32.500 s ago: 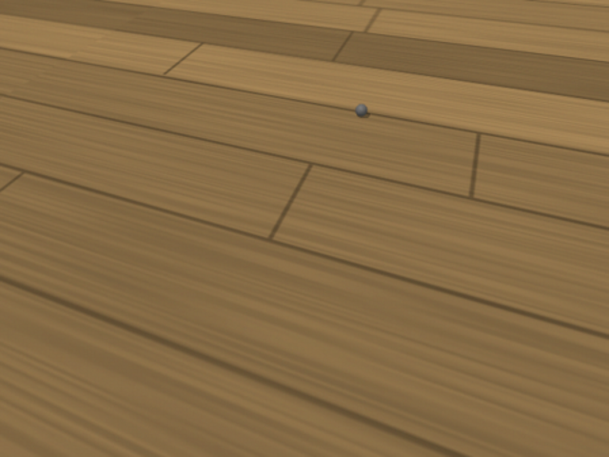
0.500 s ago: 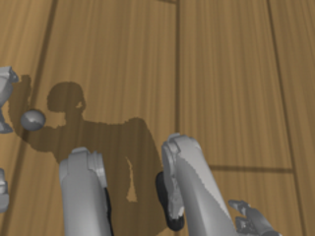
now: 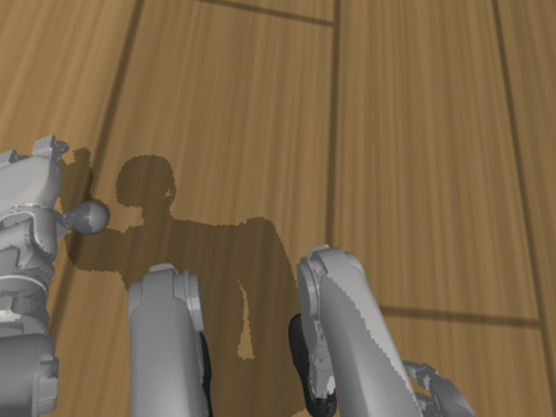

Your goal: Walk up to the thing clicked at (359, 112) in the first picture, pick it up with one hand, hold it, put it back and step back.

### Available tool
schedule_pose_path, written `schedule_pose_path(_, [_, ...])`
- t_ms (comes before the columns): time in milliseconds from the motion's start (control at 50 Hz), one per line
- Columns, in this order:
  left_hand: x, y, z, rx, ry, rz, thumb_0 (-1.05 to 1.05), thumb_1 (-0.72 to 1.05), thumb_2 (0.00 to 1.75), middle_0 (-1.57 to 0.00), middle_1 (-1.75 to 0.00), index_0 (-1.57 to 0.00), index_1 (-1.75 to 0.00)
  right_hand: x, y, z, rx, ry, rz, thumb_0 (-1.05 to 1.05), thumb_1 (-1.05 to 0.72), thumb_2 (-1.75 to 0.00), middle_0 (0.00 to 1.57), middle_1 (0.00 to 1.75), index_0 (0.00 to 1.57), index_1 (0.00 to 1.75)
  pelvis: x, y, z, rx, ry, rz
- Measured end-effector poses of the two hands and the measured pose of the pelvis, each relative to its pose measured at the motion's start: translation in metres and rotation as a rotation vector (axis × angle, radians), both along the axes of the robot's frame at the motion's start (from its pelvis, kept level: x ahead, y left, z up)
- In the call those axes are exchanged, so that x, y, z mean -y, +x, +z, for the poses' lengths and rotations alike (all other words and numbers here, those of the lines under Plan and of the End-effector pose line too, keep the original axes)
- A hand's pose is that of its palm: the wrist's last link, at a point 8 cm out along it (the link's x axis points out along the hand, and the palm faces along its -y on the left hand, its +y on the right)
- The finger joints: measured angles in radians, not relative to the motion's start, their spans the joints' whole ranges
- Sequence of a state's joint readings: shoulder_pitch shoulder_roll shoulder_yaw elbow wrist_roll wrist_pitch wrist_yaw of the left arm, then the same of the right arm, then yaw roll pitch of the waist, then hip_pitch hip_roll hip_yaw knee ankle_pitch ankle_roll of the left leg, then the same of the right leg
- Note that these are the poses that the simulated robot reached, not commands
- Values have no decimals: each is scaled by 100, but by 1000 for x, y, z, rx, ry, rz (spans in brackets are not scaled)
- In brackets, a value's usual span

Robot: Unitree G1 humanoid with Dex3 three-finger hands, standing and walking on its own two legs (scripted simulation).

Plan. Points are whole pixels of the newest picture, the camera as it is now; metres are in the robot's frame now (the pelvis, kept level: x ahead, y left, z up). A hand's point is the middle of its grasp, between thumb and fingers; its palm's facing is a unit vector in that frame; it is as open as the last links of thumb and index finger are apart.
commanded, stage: home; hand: left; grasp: from above
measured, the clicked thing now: (90, 217) +0.46 +0.33 -0.33
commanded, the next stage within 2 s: none
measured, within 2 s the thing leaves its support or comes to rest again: neither
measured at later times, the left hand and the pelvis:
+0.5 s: hand out of the picture +0.27 +0.25 +0.09, palm faces -0.03 -0.89 -0.45, open 7.4 cm; pelvis +0.02 +0.00 +0.19, yaw +5 degrees
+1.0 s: hand out of the picture +0.23 +0.21 +0.30, palm faces +0.20 -0.96 -0.20, open 7.4 cm; pelvis +0.09 +0.01 +0.35, yaw +9 degrees
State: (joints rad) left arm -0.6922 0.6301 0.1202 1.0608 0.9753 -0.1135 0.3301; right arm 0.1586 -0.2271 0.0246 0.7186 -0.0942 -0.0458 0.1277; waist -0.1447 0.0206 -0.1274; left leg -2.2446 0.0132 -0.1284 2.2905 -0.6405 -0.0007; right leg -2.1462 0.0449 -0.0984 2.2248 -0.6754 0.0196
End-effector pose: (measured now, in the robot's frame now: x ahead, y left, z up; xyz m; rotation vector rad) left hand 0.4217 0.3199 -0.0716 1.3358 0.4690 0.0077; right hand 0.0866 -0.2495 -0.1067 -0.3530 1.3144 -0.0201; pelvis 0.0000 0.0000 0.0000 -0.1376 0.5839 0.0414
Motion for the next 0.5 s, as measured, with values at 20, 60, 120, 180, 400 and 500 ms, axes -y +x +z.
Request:
schedule_pose_path(20, [0, -6, 10, -14, -21, 30, 0, 7, 96, -24, -65, -23, -66, -2, 5, 6, 16, 13, -8, 0, -89, -90, 20, 29, 20, 30, 0, 0, 9, -5, 3, 2])
schedule_pose_path(60, [1, -22, 28, -56, -73, 80, 0, 17, 99, -25, -63, -24, -64, -4, 14, 20, 48, 36, -20, 0, -89, -90, 20, 29, 20, 30, 0, 1, 27, -11, 10, 7])
schedule_pose_path(120, [6, -49, 56, -119, -184, 138, 0, 34, 103, -26, -60, -25, -61, -6, 30, 45, 95, 50, -21, 0, -89, -90, 20, 29, 20, 30, 1, 3, 56, -6, 22, 11])
schedule_pose_path(180, [13, -76, 81, -152, -315, 180, 0, 51, 106, -26, -57, -25, -58, -4, 48, 75, 151, 41, -6, 0, -89, -90, 20, 29, 20, 30, 2, 4, 83, 10, 32, 18])
schedule_pose_path(400, [24, -145, 164, -78, -633, 345, 0, 84, 95, -22, -37, -23, -37, -8, 122, 182, 428, -14, 42, 1, -90, -90, 20, 29, 20, 30, 0, 10, 158, 90, 43, 53])
schedule_pose_path(500, [30, -170, 204, -86, -766, 480, 1, 87, 92, -21, -33, -22, -33, -23, 144, 225, 512, 15, 40, 1, -90, -90, 20, 29, 20, 30, -1, 18, 195, 131, 52, 68])
